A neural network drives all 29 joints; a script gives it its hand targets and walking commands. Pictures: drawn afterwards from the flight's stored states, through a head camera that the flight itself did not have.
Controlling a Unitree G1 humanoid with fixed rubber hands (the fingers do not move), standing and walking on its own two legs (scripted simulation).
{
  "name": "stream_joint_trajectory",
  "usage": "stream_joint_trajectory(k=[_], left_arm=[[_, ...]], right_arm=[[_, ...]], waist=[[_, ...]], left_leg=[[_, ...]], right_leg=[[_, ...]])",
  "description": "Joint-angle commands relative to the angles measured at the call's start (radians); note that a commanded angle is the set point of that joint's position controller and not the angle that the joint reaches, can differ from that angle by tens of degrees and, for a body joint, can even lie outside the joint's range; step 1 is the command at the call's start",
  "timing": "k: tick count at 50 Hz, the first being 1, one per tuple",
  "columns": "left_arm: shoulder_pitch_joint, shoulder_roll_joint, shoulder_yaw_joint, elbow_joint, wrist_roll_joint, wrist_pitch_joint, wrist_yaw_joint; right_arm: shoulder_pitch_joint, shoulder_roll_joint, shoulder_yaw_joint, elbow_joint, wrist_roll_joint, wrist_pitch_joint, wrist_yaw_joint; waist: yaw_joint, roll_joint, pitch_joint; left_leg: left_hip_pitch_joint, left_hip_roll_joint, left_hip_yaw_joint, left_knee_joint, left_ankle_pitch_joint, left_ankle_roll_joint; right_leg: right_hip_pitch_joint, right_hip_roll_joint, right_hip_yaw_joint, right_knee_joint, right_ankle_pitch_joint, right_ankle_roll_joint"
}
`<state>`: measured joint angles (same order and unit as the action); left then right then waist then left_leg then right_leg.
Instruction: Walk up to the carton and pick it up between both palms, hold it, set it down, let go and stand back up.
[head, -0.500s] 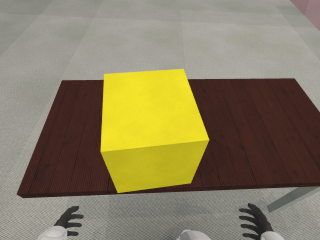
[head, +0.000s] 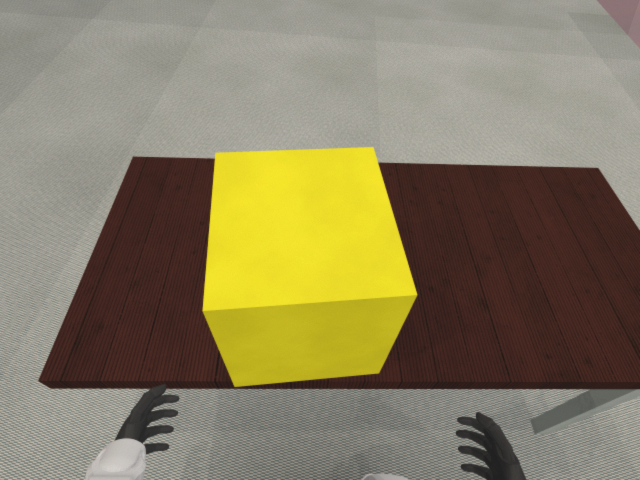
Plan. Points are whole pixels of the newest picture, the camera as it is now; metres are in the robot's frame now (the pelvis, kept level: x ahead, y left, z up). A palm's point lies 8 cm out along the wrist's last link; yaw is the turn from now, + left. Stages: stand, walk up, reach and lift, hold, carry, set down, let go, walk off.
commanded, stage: reach and lift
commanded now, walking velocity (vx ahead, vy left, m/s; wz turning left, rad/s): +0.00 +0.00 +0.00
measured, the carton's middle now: (302, 269) +0.43 +0.03 -0.05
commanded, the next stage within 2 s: none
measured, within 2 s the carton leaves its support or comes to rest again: neither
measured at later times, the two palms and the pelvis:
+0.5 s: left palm (113, 445) +0.18 +0.26 -0.06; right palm (484, 458) +0.16 -0.20 -0.08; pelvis +0.01 +0.01 +0.01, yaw +0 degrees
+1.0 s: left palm (108, 421) +0.20 +0.26 -0.04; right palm (491, 430) +0.19 -0.21 -0.06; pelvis +0.02 +0.01 +0.00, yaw +1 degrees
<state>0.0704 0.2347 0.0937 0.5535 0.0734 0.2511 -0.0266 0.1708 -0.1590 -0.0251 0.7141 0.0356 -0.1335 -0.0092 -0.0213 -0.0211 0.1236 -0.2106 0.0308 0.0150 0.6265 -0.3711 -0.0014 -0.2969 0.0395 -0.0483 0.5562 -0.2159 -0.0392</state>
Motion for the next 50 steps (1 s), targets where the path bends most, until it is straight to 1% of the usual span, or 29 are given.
stream_joint_trajectory(k=[1,2,3,4,5,9,12,13,17,19,21,22,23,27,28,29,30,32,33,34,36,37,38,41,43,44,45,46,50], left_arm=[[-0.086,0.129,0.03,-0.097,0.008,-0.111,0.027],[-0.088,0.12,0.029,-0.101,0.003,-0.136,0.032],[-0.1,0.13,0.025,-0.106,0.0,-0.158,0.035],[-0.098,0.131,0.017,-0.095,-0.022,-0.177,0.036],[-0.099,0.136,0.008,-0.092,-0.041,-0.199,0.041],[-0.046,0.13,-0.011,-0.036,-0.084,-0.246,0.027],[-0.027,0.131,-0.014,0.005,-0.104,-0.278,0.015],[-0.027,0.131,-0.019,0.004,-0.112,-0.29,0.011],[0.035,0.102,0.001,0.016,-0.097,-0.364,0.003],[0.049,0.082,0.006,0.034,-0.079,-0.396,0.003],[0.069,0.07,0.004,0.041,-0.074,-0.428,0.014],[0.05,0.075,-0.004,0.039,-0.07,-0.446,0.019],[0.054,0.072,0.005,0.037,-0.066,-0.466,0.024],[0.018,0.053,-0.038,0.011,-0.082,-0.527,0.048],[0.028,0.053,-0.037,0.003,-0.09,-0.545,0.055],[0.01,0.068,-0.036,-0.003,-0.099,-0.562,0.061],[0.006,0.062,-0.048,-0.008,-0.107,-0.575,0.066],[0.004,0.077,-0.05,0.042,-0.114,-0.6,0.073],[0.016,0.082,-0.051,0.035,-0.125,-0.615,0.076],[0.004,0.093,-0.066,0.056,-0.132,-0.626,0.075],[0.012,0.098,-0.064,0.073,-0.152,-0.648,0.075],[-0.004,0.118,-0.062,0.095,-0.157,-0.654,0.074],[0.012,0.116,-0.067,0.098,-0.167,-0.663,0.071],[0.012,0.122,-0.062,0.114,-0.184,-0.694,0.057],[0.013,0.124,-0.065,0.124,-0.197,-0.716,0.049],[0.02,0.123,-0.058,0.105,-0.198,-0.729,0.044],[0.0,0.132,-0.061,0.115,-0.202,-0.739,0.039],[0.004,0.126,-0.053,0.119,-0.203,-0.743,0.038],[-0.021,0.109,-0.078,0.11,-0.214,-0.762,0.032]], right_arm=[[-0.037,-0.044,-0.038,-0.022,-0.004,-0.074,0.018],[-0.048,-0.04,-0.036,-0.039,-0.01,-0.089,0.019],[-0.06,-0.029,-0.038,-0.013,-0.01,-0.101,0.019],[-0.064,-0.035,-0.046,-0.02,-0.014,-0.11,0.016],[-0.069,-0.028,-0.043,-0.012,-0.007,-0.12,0.016],[-0.051,-0.032,-0.045,0.006,-0.023,-0.154,0.009],[-0.042,-0.041,-0.04,0.018,-0.027,-0.192,0.003],[-0.051,-0.049,-0.05,0.016,-0.021,-0.204,0.003],[-0.039,-0.057,-0.021,0.071,0.016,-0.267,0.002],[-0.024,-0.063,-0.014,0.105,0.03,-0.288,0.012],[-0.017,-0.07,-0.005,0.109,0.046,-0.31,0.03],[-0.036,-0.062,-0.002,0.113,0.048,-0.323,0.037],[-0.02,-0.07,-0.002,0.128,0.066,-0.332,0.044],[-0.055,-0.092,-0.036,0.118,0.075,-0.364,0.064],[-0.047,-0.094,-0.032,0.108,0.079,-0.374,0.068],[-0.057,-0.101,-0.046,0.106,0.078,-0.382,0.07],[-0.055,-0.104,-0.039,0.098,0.091,-0.383,0.073],[-0.067,-0.101,-0.04,0.108,0.09,-0.39,0.083],[-0.05,-0.099,-0.027,0.098,0.099,-0.391,0.087],[-0.06,-0.1,-0.037,0.097,0.1,-0.396,0.087],[-0.062,-0.099,-0.025,0.088,0.104,-0.404,0.088],[-0.077,-0.09,-0.019,0.098,0.101,-0.409,0.085],[-0.064,-0.105,-0.011,0.111,0.122,-0.417,0.087],[-0.073,-0.111,0.006,0.104,0.139,-0.453,0.081],[-0.068,-0.126,0.009,0.123,0.15,-0.48,0.074],[-0.059,-0.136,0.027,0.11,0.165,-0.498,0.074],[-0.073,-0.132,0.015,0.128,0.166,-0.51,0.071],[-0.077,-0.139,0.029,0.137,0.179,-0.515,0.071],[-0.109,-0.143,0.051,0.121,0.2,-0.54,0.071]], waist=[[0.005,0.172,-0.108],[0.016,0.155,-0.12],[0.01,0.163,-0.134],[0.004,0.127,-0.135],[0.011,0.119,-0.141],[0.009,0.032,-0.139],[0.007,0.003,-0.164],[-0.004,-0.001,-0.163],[0.027,0.019,-0.214],[0.028,0.037,-0.162],[0.046,0.032,-0.13],[0.041,0.042,-0.123],[0.054,0.054,-0.1],[0.023,0.083,-0.089],[0.036,0.081,-0.08],[0.019,0.083,-0.081],[0.031,0.098,-0.084],[0.026,0.084,-0.076],[0.044,0.07,-0.09],[0.026,0.073,-0.104],[0.034,0.042,-0.111],[0.029,0.024,-0.128],[0.035,0.041,-0.145],[0.045,0.023,-0.186],[0.033,0.024,-0.208],[0.045,0.042,-0.23],[0.026,0.031,-0.231],[0.037,0.044,-0.227],[0.028,0.024,-0.2]], left_leg=[[-0.276,0.041,0.028,-0.227,-0.006,0.033],[-0.29,0.04,0.032,-0.221,-0.01,0.035],[-0.318,0.043,0.032,-0.23,-0.021,0.037],[-0.336,0.041,0.03,-0.214,-0.021,0.037],[-0.336,0.038,0.024,-0.215,-0.018,0.034],[-0.258,0.008,0.023,-0.159,0.091,0.008],[-0.176,-0.003,0.02,-0.148,0.182,-0.002],[-0.169,-0.008,0.027,-0.145,0.208,-0.01],[-0.066,-0.025,0.032,-0.165,0.35,-0.03],[-0.034,-0.015,0.021,-0.193,0.349,-0.032],[-0.002,-0.016,0.018,-0.213,0.344,-0.033],[0.001,-0.016,0.009,-0.22,0.335,-0.032],[-0.011,-0.014,0.01,-0.235,0.305,-0.031],[-0.087,-0.001,0.0,-0.245,0.21,-0.026],[-0.117,-0.002,-0.003,-0.248,0.185,-0.027],[-0.152,0.001,-0.005,-0.244,0.146,-0.024],[-0.175,0.005,0.0,-0.247,0.106,-0.02],[-0.22,0.007,-0.014,-0.246,0.048,-0.006],[-0.234,0.0,-0.006,-0.239,0.05,-0.006],[-0.253,0.003,-0.009,-0.228,0.043,-0.002],[-0.282,-0.008,-0.002,-0.205,0.05,-0.006],[-0.271,-0.009,-0.011,-0.197,0.073,0.0],[-0.251,-0.011,-0.011,-0.187,0.097,-0.006],[-0.233,-0.026,-0.004,-0.153,0.183,-0.018],[-0.214,-0.031,-0.002,-0.127,0.244,-0.03],[-0.197,-0.038,0.011,-0.111,0.27,-0.038],[-0.205,-0.037,0.0,-0.109,0.278,-0.036],[-0.182,-0.038,0.0,-0.103,0.279,-0.042],[-0.162,-0.04,-0.005,-0.113,0.269,-0.041]], right_leg=[[0.324,-0.031,0.064,-0.017,0.034,-0.011],[0.348,-0.042,0.074,-0.017,0.028,-0.01],[0.358,-0.034,0.076,-0.01,0.027,-0.008],[0.362,-0.046,0.084,-0.013,0.019,-0.008],[0.368,-0.048,0.085,-0.013,0.028,-0.01],[0.32,-0.078,0.09,-0.048,0.052,-0.007],[0.291,-0.078,0.067,-0.073,0.135,0.0],[0.283,-0.073,0.064,-0.074,0.176,0.005],[0.319,-0.055,0.053,-0.09,0.27,0.004],[0.292,-0.046,0.049,-0.118,0.186,-0.004],[0.252,-0.041,0.047,-0.137,0.133,-0.009],[0.238,-0.037,0.044,-0.145,0.112,-0.012],[0.234,-0.04,0.049,-0.147,0.082,-0.017],[0.246,-0.035,0.059,-0.129,0.027,-0.025],[0.25,-0.037,0.069,-0.123,0.021,-0.024],[0.252,-0.032,0.069,-0.108,0.001,-0.021],[0.27,-0.035,0.07,-0.098,-0.012,-0.02],[0.271,-0.035,0.078,-0.079,-0.053,-0.016],[0.29,-0.044,0.089,-0.081,-0.056,-0.022],[0.287,-0.039,0.091,-0.069,-0.045,-0.02],[0.289,-0.045,0.105,-0.07,-0.069,-0.022],[0.282,-0.046,0.103,-0.065,-0.05,-0.018],[0.279,-0.048,0.102,-0.065,-0.025,-0.02],[0.299,-0.052,0.101,-0.058,0.059,-0.019],[0.292,-0.042,0.093,-0.044,0.131,-0.015],[0.291,-0.043,0.093,-0.042,0.153,-0.013],[0.283,-0.04,0.093,-0.04,0.178,-0.011],[0.271,-0.044,0.089,-0.04,0.17,-0.009],[0.226,-0.033,0.086,-0.062,0.133,-0.008]])
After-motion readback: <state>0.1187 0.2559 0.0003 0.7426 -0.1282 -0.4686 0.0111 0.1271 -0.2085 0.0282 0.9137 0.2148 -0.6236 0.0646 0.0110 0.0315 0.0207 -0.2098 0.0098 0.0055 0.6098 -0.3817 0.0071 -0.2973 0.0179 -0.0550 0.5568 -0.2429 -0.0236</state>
